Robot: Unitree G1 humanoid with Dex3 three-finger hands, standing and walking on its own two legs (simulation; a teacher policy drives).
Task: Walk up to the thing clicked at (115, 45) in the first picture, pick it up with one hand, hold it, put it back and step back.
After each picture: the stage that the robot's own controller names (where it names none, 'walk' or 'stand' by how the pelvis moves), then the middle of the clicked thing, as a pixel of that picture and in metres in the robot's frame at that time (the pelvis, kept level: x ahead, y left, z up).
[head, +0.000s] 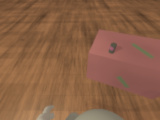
stand; (112, 48) +0.83 -0.20 -0.12
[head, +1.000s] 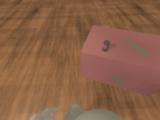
walk; (105, 46) +0.77 -0.07 -0.10
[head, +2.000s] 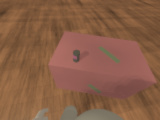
walk; (76, 56) +0.58 +0.17 -0.09
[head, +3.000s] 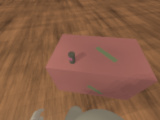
stand; (72, 57) +0.56 +0.25 -0.09
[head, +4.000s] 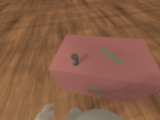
walk; (75, 59) +0.54 +0.20 -0.09
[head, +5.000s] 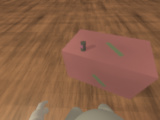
walk; (83, 46) +0.81 +0.15 -0.09
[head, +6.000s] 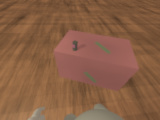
walk; (75, 45) +0.85 +0.20 -0.12
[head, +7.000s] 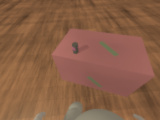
stand; (75, 48) +0.70 +0.24 -0.08
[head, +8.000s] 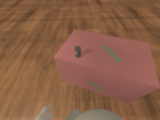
stand; (77, 52) +0.66 +0.19 -0.11
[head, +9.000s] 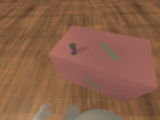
stand; (73, 49) +0.65 +0.23 -0.09
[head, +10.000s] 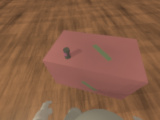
stand; (67, 53) +0.62 +0.28 -0.11
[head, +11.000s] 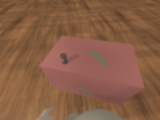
stand; (64, 58) +0.59 +0.31 -0.12
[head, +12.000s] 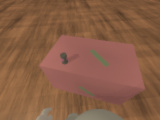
stand; (64, 58) +0.58 +0.31 -0.12
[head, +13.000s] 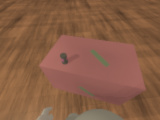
stand; (64, 58) +0.57 +0.31 -0.12
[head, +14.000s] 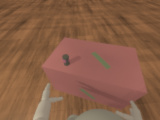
rise first; (66, 60) +0.58 +0.30 -0.12
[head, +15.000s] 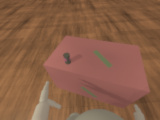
go down; (67, 58) +0.59 +0.31 -0.12
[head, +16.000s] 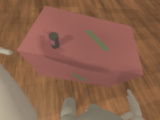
go down; (54, 40) +0.58 +0.28 -0.04
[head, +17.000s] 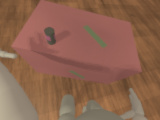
approach; (50, 36) +0.60 +0.29 -0.03
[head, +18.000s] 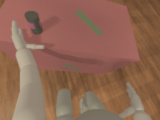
close in; (34, 23) +0.61 +0.32 +0.02
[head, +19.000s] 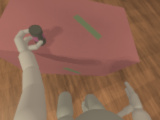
close; (38, 36) +0.54 +0.29 +0.01
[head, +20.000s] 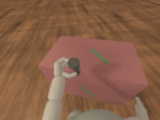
lift; (74, 67) +0.33 +0.13 +0.13
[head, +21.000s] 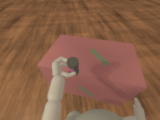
hold; (73, 67) +0.33 +0.14 +0.12
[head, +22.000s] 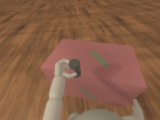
hold; (75, 68) +0.33 +0.12 +0.12
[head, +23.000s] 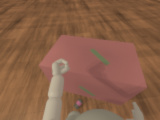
hold; (78, 103) +0.31 +0.13 -0.68
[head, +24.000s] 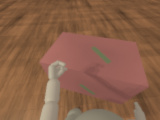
crouch; (74, 113) +0.20 +0.16 -0.71
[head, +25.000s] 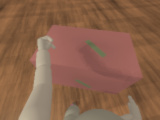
crouch; (71, 107) +0.20 +0.16 -0.71
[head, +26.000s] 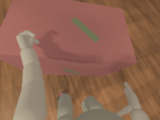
lower; (61, 96) +0.18 +0.15 -0.65
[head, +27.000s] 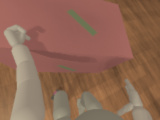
lower; (56, 95) +0.20 +0.16 -0.61
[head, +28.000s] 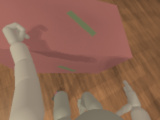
lower; (57, 95) +0.20 +0.15 -0.62
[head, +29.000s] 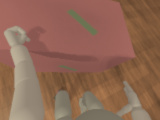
lower; (58, 95) +0.19 +0.15 -0.62
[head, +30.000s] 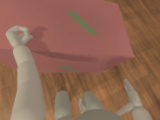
open; (58, 95) +0.20 +0.15 -0.62
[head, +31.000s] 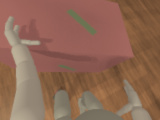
sink last; (57, 95) +0.20 +0.15 -0.61
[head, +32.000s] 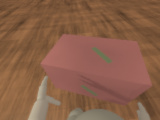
sink last; (77, 115) +0.19 +0.15 -0.69
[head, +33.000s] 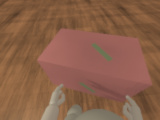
stand; (74, 112) +0.18 +0.15 -0.68
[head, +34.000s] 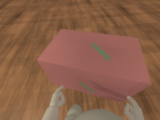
stand; (74, 112) +0.18 +0.16 -0.68
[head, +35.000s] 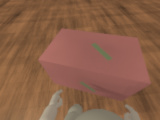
stand; (75, 110) +0.19 +0.15 -0.69
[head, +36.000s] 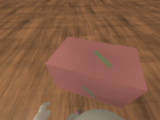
stand; (75, 115) +0.21 +0.14 -0.75
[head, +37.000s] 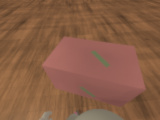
stand; (75, 115) +0.19 +0.16 -0.75
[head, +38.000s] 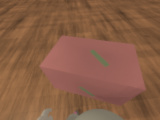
stand; (74, 115) +0.17 +0.17 -0.75
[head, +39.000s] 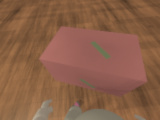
walk; (75, 106) +0.20 +0.17 -0.74
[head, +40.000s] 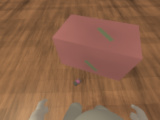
walk; (77, 82) +0.51 +0.20 -0.73
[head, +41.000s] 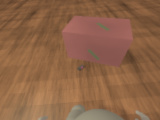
stand; (80, 67) +0.88 +0.28 -0.73
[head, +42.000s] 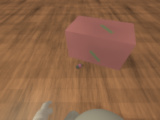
stand; (78, 66) +0.93 +0.23 -0.73
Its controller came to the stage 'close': yes
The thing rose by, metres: 0.23
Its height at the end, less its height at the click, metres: -0.63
